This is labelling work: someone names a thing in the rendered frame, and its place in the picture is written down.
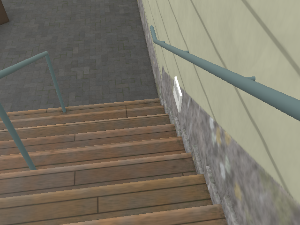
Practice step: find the stairs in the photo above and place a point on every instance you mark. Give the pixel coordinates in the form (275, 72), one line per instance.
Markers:
(115, 163)

